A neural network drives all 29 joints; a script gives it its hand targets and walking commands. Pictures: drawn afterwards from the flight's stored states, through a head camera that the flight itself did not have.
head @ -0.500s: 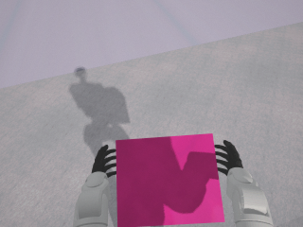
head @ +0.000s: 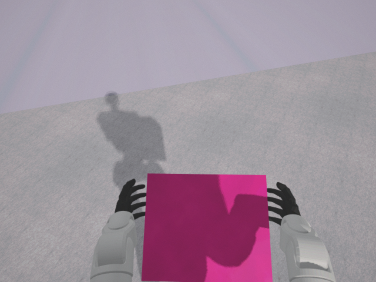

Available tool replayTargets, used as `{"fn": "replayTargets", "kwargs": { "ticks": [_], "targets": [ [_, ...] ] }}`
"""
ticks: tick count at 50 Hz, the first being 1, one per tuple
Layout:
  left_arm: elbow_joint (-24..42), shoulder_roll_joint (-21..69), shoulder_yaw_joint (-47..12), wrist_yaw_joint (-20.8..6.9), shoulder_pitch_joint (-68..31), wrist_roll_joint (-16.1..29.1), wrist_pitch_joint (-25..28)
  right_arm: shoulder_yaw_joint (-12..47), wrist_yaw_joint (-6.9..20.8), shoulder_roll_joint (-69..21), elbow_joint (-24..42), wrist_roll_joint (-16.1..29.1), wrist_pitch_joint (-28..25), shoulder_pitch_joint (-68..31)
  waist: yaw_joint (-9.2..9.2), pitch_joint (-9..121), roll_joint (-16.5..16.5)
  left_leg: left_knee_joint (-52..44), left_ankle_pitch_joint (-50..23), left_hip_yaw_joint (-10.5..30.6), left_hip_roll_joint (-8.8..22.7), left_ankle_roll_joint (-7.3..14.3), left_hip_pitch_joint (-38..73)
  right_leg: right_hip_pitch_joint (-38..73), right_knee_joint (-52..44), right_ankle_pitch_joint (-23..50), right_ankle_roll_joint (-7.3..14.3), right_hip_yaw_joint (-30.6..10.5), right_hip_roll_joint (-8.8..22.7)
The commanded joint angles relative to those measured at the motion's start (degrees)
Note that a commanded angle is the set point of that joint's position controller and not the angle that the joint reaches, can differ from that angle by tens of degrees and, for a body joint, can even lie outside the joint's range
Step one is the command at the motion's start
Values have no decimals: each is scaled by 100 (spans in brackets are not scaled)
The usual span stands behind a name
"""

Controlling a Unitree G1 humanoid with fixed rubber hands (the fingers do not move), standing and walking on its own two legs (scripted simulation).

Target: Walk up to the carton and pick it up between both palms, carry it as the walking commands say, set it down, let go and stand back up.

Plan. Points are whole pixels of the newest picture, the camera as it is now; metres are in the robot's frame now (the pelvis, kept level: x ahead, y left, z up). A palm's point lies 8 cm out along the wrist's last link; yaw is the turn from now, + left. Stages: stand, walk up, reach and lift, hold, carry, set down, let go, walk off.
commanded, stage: carry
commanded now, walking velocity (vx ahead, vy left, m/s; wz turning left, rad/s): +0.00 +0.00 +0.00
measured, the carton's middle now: (204, 220) +0.31 +0.00 -0.08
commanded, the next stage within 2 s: none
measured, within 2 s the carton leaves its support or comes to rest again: neither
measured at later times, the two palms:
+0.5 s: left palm (106, 238) +0.23 +0.20 +0.02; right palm (280, 237) +0.23 -0.14 +0.02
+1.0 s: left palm (87, 243) +0.22 +0.24 +0.02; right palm (265, 245) +0.22 -0.11 +0.01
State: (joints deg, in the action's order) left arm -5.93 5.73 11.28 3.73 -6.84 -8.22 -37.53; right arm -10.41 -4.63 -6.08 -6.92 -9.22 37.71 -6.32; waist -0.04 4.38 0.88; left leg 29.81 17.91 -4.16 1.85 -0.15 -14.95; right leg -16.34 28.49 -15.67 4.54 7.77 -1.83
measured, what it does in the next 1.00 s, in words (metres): shifts its weight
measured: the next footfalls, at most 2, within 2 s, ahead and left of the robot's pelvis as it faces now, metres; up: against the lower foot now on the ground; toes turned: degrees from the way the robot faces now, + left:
right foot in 1.52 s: -0.05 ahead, -0.09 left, +0.00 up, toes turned -19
left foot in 1.98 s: -0.16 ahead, +0.15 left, +0.00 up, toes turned -16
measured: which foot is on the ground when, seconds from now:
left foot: down 0.00-1.00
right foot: down 0.00-1.00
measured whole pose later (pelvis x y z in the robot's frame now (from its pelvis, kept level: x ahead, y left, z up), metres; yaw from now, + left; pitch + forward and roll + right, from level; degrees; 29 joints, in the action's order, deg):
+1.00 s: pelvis -0.05 +0.05 +0.00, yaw +0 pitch +1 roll +0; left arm -11.9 3.7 13.2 1.5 -8.3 -9.2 -36.5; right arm -10.7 -2.9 -6.2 -12.2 -9.7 37.4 -7.4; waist 0.8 4.7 0.5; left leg 30.5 14.4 -6.3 -1.8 4.5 -17.2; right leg -19.1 30.4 -11.8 0.6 6.2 2.5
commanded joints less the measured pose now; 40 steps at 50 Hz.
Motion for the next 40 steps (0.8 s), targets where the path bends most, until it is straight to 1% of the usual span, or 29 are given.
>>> {"fn": "replayTargets", "kwargs": {
  "ticks": [1, 3, 4, 5, 7, 9, 10, 11, 12, 15, 17, 18, 19, 21, 23, 24, 25, 27, 28, 29, 30, 31, 33, 34, 35, 36, 38, 39, 40],
  "targets": [
    [989, 3613, -3236, -1354, -2185, 1180, 219, 3243, 1362, -3559, 815, 1184, -273, -2473, 16, 2231, 226, 23, -2334, 434, 656, 237, 656, 1158, -72, 3294, -37, -975, 1152],
    [217, 3569, -3063, -1467, -2541, 989, 269, 3157, 1470, -3559, 163, 1103, -323, -2991, 45, 1768, -257, -177, -1973, 580, 723, 218, 380, 1079, -129, 2713, -47, -914, 1114],
    [-19, 3529, -2937, -1463, -2426, 910, 359, 3013, 1496, -3282, 325, 1078, -478, -3090, 60, 1915, 248, -70, -2572, 410, 705, 183, 539, 1020, 100, 2871, -42, -804, 1034],
    [838, 3762, -3102, -1380, -2439, 1135, 307, 3234, 1422, -3562, 1049, 1353, -389, -3193, 58, 1909, -50, -89, -2772, 566, 786, 222, 572, 967, 26, 2769, -47, -830, 994],
    [449, 3811, -3271, -1486, -2507, 1070, 279, 3334, 1523, -3691, 512, 1210, -339, -2954, 23, 1579, 188, -184, -1813, 572, 650, 209, 174, 930, -187, 2316, -76, -1012, 1061],
    [-15, 3941, -3252, -1569, -2485, 1079, 186, 3128, 1499, -3682, 260, 1005, -301, -3021, 15, 1550, 21, -325, -1251, 566, 564, 278, 154, 786, -328, 1911, -111, -1063, 1130],
    [61, 4104, -3374, -1603, -2456, 1087, 129, 3447, 1567, -3885, 347, 1112, -194, -3156, 21, 1334, -322, -387, -954, 592, 581, 242, 43, 701, -376, 1664, -118, -1027, 1108],
    [-624, 3701, -2894, -1618, -2370, 797, 201, 3064, 1562, -3560, -259, 937, -298, -3189, 18, 1347, -307, -327, -930, 558, 566, 218, -2, 651, -472, 1552, -78, -997, 1128],
    [-200, 3763, -3131, -1625, -2790, 942, 263, 3043, 1608, -3728, -337, 976, -327, -3077, 5, 1147, 12, -455, -787, 726, 582, 290, -90, 567, -461, 1221, -42, -1122, 1122],
    [542, 4035, -3364, -1692, -2935, 1329, 278, 3194, 1586, -3813, 515, 1157, -344, -3328, -5, 1454, -138, -305, -835, 614, 566, 151, 201, 603, -498, 1620, -45, -1134, 1138],
    [359, 4506, -3727, -1771, -2843, 1475, 168, 3409, 1670, -4332, 302, 1209, -239, -3040, 43, 1313, 355, -475, -450, 499, 418, 186, -21, 449, -593, 925, -137, -1170, 1142],
    [927, 4689, -3964, -1763, -3086, 1644, 179, 3727, 1701, -4477, 948, 1465, -248, -3384, 43, 1358, -23, -481, -301, 587, 467, 180, -73, 491, -668, 518, -84, -1093, 1152],
    [315, 4506, -3642, -1754, -2791, 1341, 94, 3458, 1675, -4221, 579, 1215, -174, -3358, 51, 1370, 32, -525, -354, 687, 537, 279, -244, 611, -582, 535, -120, -1026, 1135],
    [542, 4349, -3581, -1712, -2886, 1349, 179, 3486, 1726, -4155, 528, 1304, -214, -3242, 60, 1712, 110, -578, -929, 666, 680, 287, 211, 708, -291, 1021, -97, -904, 1122],
    [812, 4530, -3839, -1745, -2887, 1488, 143, 3689, 1763, -4414, 668, 1357, -163, -3146, 59, 1885, -192, -469, -758, 681, 639, 348, 399, 631, -438, 1104, -78, -1066, 1097],
    [-334, 4067, -3252, -1775, -2421, 1030, 154, 3159, 1758, -3806, -85, 974, -222, -3019, 35, 1908, -14, -367, -616, 504, 509, 269, 406, 587, -527, 1293, -79, -1168, 1205],
    [285, 4432, -3565, -1801, -2582, 1294, 167, 3609, 1784, -4234, 518, 1251, -181, -3145, 32, 1735, -347, -290, -588, 551, 490, 250, 219, 623, -607, 1372, -68, -1187, 1296],
    [-176, 4040, -3325, -1826, -2556, 1135, 233, 3232, 1792, -3960, -227, 1033, -257, -2874, 40, 1834, -280, -454, -972, 676, 621, 306, 211, 728, -366, 1401, -122, -971, 1182],
    [867, 4503, -3844, -1826, -3020, 1474, 277, 3690, 1848, -4451, 597, 1368, -291, -3083, 60, 1780, 22, -460, -1206, 671, 632, 339, 68, 820, -257, 1407, -136, -990, 1186],
    [795, 4678, -3943, -1837, -2882, 1539, 215, 3732, 1840, -4407, 872, 1400, -262, -3181, 69, 1907, 38, -505, -1500, 732, 700, 355, 259, 650, -60, 1500, -139, -913, 1156],
    [147, 4319, -3533, -1835, -2880, 1220, 231, 3399, 1846, -4157, 147, 1185, -275, -3224, 70, 1778, -137, -536, -1228, 731, 680, 377, 176, 616, -161, 1301, -166, -865, 1060],
    [746, 4698, -3852, -1806, -2990, 1420, 214, 3809, 1839, -4500, 816, 1443, -237, -3370, 65, 1644, -203, -519, -1159, 630, 646, 278, -63, 835, -212, 1361, -145, -828, 1130],
    [-715, 4121, -3125, -1838, -2473, 889, 177, 3183, 1775, -3871, -250, 919, -261, -3239, 34, 1499, -70, -605, -504, 717, 575, 390, -78, 463, -418, 714, -76, -1060, 1136],
    [-355, 4018, -3108, -1801, -2836, 944, 300, 3142, 1833, -3887, -225, 1127, -379, -3477, 46, 1390, 324, -730, -302, 690, 609, 364, -59, 332, -408, 420, -94, -1018, 1129],
    [-944, 3734, -2728, -1787, -2591, 710, 347, 2913, 1819, -3669, -674, 983, -439, -3434, 48, 1267, -96, -746, -453, 776, 662, 402, -50, 230, -378, 509, -114, -961, 1097],
    [-415, 3910, -3081, -1773, -2695, 931, 401, 3112, 1800, -3859, -300, 1115, -524, -3293, 61, 1355, 436, -782, -766, 843, 677, 409, -22, 288, -215, 579, -97, -989, 1070],
    [134, 4061, -3337, -1781, -3056, 1192, 429, 3245, 1810, -4078, -78, 1256, -496, -3266, 58, 1395, 227, -820, -688, 897, 670, 400, 41, 189, -213, 463, -148, -1005, 1046],
    [-144, 4061, -3291, -1789, -3218, 1146, 434, 2995, 1797, -4083, -478, 1116, -550, -3242, 60, 1331, 451, -873, -666, 981, 740, 446, -64, 244, -161, 467, -155, -995, 1013],
    [-60, 4325, -3470, -1764, -3008, 1210, 362, 3286, 1780, -4195, -3, 1272, -508, -3406, 68, 1303, 332, -840, -1144, 977, 798, 397, -8, 256, 55, 592, -212, -865, 982]
  ]
}}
